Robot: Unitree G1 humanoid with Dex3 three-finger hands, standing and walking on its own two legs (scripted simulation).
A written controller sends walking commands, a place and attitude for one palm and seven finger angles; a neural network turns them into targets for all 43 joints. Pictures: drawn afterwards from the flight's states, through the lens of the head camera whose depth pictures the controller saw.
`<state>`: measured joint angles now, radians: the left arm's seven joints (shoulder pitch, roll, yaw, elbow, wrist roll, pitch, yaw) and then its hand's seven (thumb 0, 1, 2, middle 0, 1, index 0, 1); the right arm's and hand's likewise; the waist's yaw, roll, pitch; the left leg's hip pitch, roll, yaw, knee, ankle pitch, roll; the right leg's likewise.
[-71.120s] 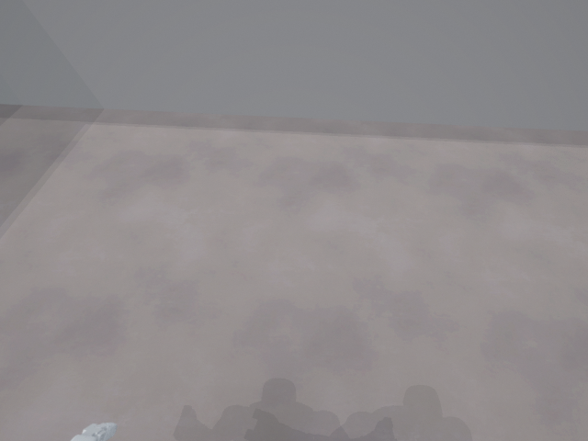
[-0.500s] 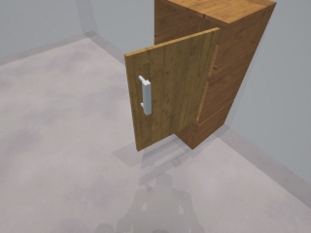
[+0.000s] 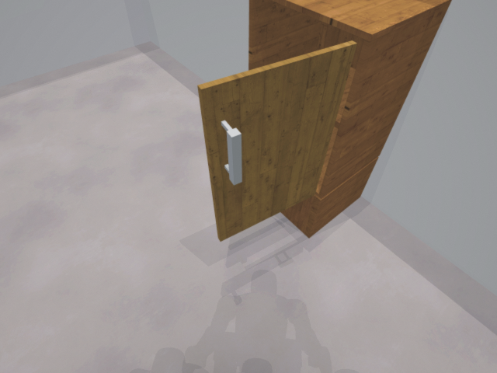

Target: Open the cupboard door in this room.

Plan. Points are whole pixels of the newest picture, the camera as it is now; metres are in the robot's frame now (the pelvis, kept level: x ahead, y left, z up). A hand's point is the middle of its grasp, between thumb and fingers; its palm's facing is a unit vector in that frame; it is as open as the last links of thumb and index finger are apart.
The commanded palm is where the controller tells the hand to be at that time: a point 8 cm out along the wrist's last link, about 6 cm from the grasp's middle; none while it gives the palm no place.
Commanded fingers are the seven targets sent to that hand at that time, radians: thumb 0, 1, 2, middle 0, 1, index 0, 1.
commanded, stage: stand and wait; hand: left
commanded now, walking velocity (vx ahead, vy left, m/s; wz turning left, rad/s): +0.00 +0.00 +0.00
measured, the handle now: (230, 153) +0.59 +0.08 -0.02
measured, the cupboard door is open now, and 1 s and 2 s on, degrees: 81 81 81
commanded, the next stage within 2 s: none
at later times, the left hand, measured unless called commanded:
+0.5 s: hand out of the picture +0.06 +0.22 -0.16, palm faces +0.01 -0.95 -0.30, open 7.4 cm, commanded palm none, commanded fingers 0.00 0.90 0.90 -0.20 -0.30 -0.20 -0.30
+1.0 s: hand out of the picture +0.05 +0.23 -0.17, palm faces +0.00 -0.96 -0.28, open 7.4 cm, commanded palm none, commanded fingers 0.00 0.90 0.90 -0.20 -0.30 -0.20 -0.30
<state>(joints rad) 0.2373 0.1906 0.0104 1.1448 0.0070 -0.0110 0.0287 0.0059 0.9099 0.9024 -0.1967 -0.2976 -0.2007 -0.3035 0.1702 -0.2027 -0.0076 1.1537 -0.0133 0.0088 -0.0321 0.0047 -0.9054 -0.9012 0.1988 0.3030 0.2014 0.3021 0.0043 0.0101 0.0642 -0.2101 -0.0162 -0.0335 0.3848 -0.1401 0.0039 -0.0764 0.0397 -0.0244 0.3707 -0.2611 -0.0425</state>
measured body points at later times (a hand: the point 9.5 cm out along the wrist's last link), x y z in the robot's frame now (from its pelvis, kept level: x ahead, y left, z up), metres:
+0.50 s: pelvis +0.01 +0.00 +0.00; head +0.02 +0.00 +0.45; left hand +0.06 +0.27 -0.14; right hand +0.06 -0.27 -0.15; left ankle +0.04 +0.12 -0.74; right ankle -0.04 -0.09 -0.74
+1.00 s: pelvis +0.01 +0.00 +0.00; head +0.03 +0.00 +0.45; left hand +0.06 +0.28 -0.14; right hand +0.07 -0.27 -0.14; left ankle +0.04 +0.12 -0.74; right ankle -0.04 -0.09 -0.74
